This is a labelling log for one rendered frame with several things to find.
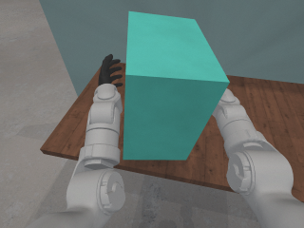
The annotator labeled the robot left forearm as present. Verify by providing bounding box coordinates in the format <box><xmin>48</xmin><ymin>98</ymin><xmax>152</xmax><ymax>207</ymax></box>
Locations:
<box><xmin>66</xmin><ymin>84</ymin><xmax>123</xmax><ymax>198</ymax></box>

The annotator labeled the table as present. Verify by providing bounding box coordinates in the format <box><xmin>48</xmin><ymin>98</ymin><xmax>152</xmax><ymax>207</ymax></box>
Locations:
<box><xmin>40</xmin><ymin>63</ymin><xmax>304</xmax><ymax>203</ymax></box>

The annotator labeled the carton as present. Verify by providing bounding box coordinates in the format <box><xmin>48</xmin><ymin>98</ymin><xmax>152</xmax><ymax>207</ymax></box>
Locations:
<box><xmin>123</xmin><ymin>11</ymin><xmax>230</xmax><ymax>161</ymax></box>

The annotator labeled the robot left upper arm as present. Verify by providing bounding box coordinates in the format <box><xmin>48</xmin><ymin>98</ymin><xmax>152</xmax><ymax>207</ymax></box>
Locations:
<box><xmin>26</xmin><ymin>168</ymin><xmax>126</xmax><ymax>228</ymax></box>

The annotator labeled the robot right upper arm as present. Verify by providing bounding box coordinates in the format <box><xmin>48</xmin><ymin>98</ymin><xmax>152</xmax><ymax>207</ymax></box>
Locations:
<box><xmin>226</xmin><ymin>149</ymin><xmax>304</xmax><ymax>228</ymax></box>

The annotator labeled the left robot hand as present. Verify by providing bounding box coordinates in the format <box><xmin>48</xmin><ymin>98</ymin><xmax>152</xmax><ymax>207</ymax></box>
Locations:
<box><xmin>98</xmin><ymin>54</ymin><xmax>123</xmax><ymax>87</ymax></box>

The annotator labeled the robot right forearm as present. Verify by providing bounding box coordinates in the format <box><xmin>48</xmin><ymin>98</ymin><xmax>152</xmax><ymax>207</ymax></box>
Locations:
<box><xmin>212</xmin><ymin>88</ymin><xmax>294</xmax><ymax>185</ymax></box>

